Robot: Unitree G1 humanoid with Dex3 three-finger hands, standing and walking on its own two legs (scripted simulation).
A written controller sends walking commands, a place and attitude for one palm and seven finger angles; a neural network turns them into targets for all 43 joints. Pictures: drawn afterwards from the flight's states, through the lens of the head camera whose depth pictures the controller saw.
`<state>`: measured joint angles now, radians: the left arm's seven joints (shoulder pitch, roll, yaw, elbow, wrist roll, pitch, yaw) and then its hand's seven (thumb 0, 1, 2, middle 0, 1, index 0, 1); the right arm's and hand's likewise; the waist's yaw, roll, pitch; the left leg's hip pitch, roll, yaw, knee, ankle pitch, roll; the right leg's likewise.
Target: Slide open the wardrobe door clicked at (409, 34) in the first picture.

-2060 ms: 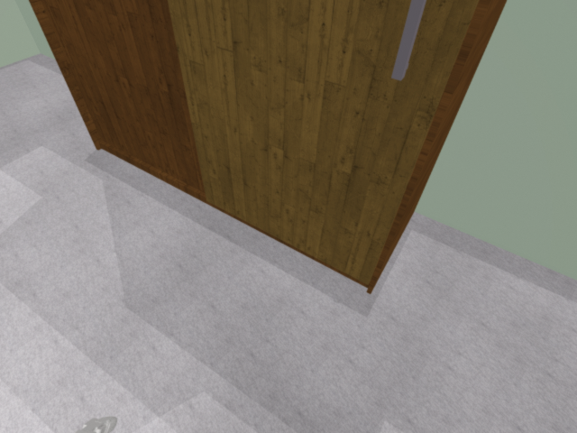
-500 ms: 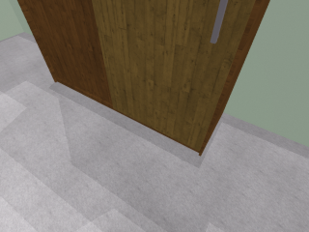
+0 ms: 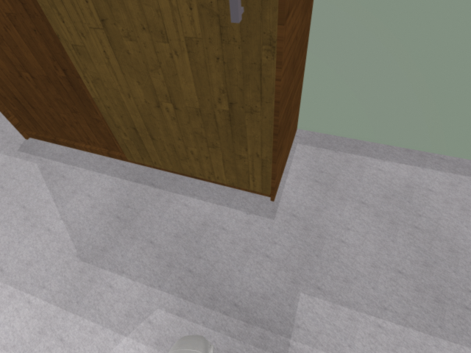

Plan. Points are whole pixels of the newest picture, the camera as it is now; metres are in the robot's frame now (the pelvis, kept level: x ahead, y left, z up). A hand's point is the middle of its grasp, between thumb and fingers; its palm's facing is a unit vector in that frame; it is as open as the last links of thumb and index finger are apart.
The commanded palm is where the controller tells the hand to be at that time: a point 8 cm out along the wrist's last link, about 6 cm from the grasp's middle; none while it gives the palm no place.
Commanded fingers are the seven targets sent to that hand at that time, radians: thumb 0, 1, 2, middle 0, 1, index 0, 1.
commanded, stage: turn to face it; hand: right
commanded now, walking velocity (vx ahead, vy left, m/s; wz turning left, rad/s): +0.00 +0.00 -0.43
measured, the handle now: out of the picture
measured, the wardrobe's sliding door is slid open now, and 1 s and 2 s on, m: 0.00 0.00 0.00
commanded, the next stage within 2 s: take the last steps up to it in 0.42 s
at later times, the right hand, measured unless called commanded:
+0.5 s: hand out of the picture +0.05 -0.20 -0.15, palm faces +0.18 +0.95 -0.25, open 7.3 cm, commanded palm none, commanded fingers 0.00 -0.90 -0.90 0.20 0.30 0.20 0.30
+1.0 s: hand out of the picture -0.06 -0.06 -0.15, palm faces +0.34 +0.94 -0.10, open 7.3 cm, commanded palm none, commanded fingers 0.00 -0.90 -0.90 0.20 0.30 0.20 0.30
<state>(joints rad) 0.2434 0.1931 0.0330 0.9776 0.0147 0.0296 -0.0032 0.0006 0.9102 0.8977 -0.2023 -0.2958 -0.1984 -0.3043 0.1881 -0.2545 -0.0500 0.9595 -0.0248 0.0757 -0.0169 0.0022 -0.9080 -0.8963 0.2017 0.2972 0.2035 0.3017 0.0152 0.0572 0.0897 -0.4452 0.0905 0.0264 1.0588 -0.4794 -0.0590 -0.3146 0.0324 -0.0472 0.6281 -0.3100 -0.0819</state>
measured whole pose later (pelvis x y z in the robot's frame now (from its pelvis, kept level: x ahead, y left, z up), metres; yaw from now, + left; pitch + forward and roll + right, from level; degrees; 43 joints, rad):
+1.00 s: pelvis +0.08 +0.03 +0.01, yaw -12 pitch +1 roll +1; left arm 0.22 0.17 0.07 1.08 0.03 0.02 0.01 0.00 0.91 0.90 -0.20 -0.30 -0.19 -0.30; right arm 0.52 -0.08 -0.03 1.15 -0.04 -0.04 -0.01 0.00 -0.91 -0.90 0.20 0.30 0.20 0.30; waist -0.06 0.00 0.00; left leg -0.04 -0.07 0.03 0.33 -0.32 0.06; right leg -0.42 -0.09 -0.07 0.78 -0.35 0.02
